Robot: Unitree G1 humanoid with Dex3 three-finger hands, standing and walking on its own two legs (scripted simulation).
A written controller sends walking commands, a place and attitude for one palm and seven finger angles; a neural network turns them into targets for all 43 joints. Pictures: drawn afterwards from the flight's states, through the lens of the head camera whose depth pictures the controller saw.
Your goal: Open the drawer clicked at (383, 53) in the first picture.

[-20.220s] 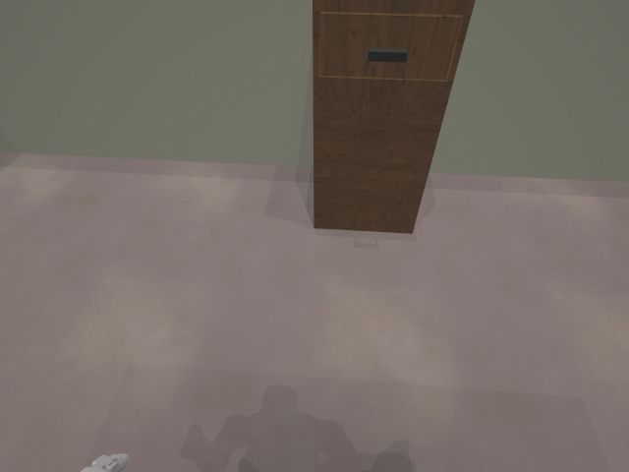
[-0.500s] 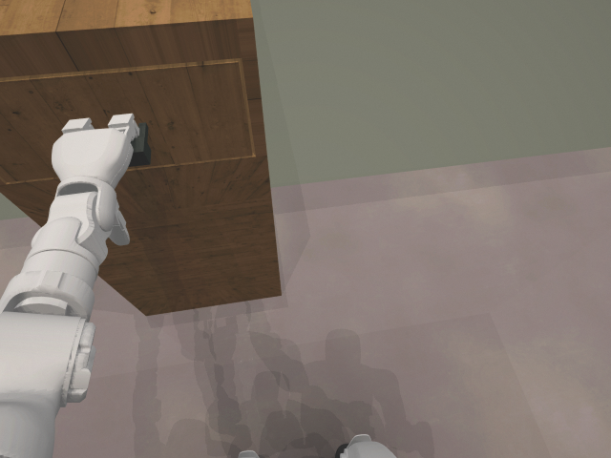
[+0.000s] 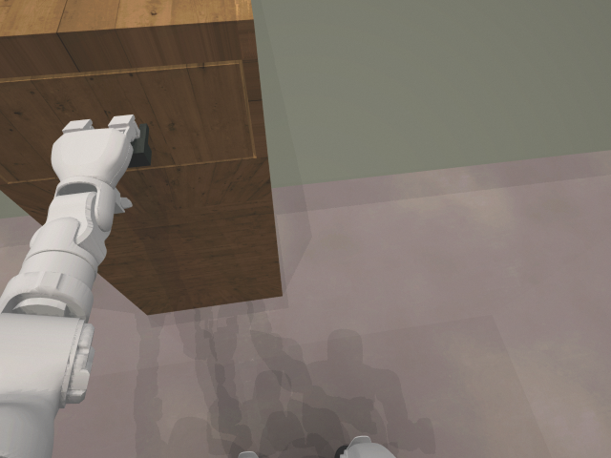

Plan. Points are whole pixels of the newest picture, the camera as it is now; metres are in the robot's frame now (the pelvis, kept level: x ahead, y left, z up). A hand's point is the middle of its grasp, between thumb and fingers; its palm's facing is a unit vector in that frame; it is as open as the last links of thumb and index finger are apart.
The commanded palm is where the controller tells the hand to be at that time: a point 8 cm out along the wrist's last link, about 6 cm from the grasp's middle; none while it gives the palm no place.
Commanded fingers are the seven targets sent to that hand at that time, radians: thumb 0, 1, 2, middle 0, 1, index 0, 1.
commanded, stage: close the thumb around the handle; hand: left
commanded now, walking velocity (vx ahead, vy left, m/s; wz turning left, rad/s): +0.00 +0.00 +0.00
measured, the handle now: (109, 144) +0.54 +0.26 +0.06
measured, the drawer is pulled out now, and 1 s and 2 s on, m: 0.00 0.05 0.18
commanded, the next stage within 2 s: pull the drawer open in 0.32 s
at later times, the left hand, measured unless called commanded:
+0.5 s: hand (113, 181) +0.48 +0.25 +0.04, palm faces -0.05 -0.01 -1.00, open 6.2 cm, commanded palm +0.46 +0.25 +0.09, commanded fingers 0.00 0.90 0.90 -0.40 -1.35 -0.40 -1.35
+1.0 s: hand (109, 209) +0.44 +0.25 +0.04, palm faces -0.01 -0.01 -1.00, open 6.2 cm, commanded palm +0.40 +0.25 +0.09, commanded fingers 0.00 0.90 0.90 -0.40 -1.35 -0.40 -1.35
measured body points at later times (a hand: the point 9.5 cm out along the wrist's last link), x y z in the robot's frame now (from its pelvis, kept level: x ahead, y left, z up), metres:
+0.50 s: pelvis +0.00 +0.00 +0.00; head +0.10 +0.00 +0.44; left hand +0.48 +0.25 +0.09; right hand +0.00 -0.27 -0.13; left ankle -0.04 +0.11 -0.71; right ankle +0.00 -0.12 -0.71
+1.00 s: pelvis +0.01 +0.01 +0.01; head +0.09 +0.00 +0.45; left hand +0.43 +0.25 +0.09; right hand +0.08 -0.26 -0.12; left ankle -0.04 +0.11 -0.71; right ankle +0.00 -0.12 -0.71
